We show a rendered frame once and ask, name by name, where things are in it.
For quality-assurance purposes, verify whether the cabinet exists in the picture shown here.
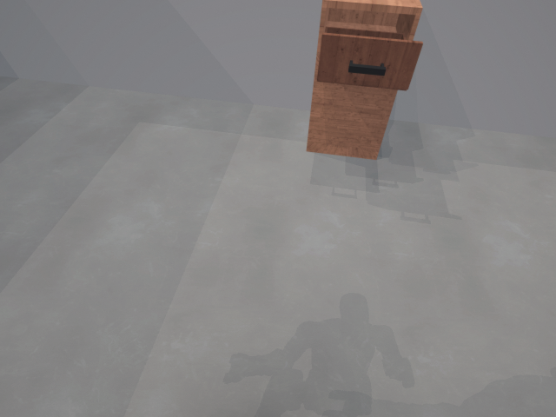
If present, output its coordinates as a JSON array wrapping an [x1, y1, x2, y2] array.
[[307, 0, 423, 160]]

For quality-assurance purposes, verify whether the handle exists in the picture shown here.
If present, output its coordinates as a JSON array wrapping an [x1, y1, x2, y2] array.
[[348, 60, 386, 76]]

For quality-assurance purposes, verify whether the drawer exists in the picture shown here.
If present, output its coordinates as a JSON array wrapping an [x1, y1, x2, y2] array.
[[317, 27, 423, 90]]

